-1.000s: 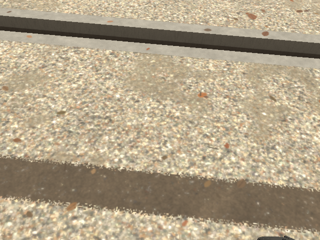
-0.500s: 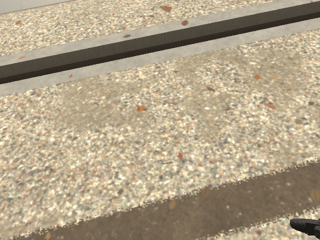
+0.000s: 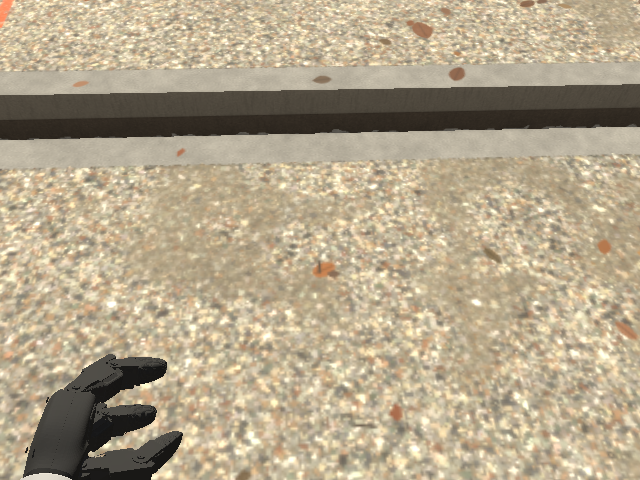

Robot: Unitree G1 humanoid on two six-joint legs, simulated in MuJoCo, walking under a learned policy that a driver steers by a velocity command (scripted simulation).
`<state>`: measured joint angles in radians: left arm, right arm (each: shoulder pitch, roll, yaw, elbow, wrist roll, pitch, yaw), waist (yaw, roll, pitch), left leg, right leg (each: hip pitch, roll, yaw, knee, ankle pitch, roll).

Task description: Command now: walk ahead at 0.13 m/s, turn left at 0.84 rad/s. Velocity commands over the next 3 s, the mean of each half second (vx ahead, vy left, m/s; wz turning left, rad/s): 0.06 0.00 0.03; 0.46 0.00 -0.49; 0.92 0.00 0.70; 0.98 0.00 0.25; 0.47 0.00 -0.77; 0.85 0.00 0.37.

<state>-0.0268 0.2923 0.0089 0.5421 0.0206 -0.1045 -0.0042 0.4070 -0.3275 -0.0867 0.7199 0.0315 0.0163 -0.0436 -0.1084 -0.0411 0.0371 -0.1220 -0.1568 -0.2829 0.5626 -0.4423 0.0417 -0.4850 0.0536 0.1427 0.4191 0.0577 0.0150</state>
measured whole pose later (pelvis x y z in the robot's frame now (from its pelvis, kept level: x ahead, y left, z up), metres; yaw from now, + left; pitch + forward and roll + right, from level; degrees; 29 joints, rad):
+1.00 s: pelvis +0.20 -0.11 +0.01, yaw -19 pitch +1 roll +1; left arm 0.45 0.24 0.03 0.71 0.02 -0.08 -0.01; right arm 0.21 -0.31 -0.07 0.74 0.04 -0.07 0.05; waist 0.03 0.04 -0.01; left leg -0.81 0.07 -0.04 1.07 0.00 0.01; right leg 0.06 0.04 -0.10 0.29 -0.38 -0.07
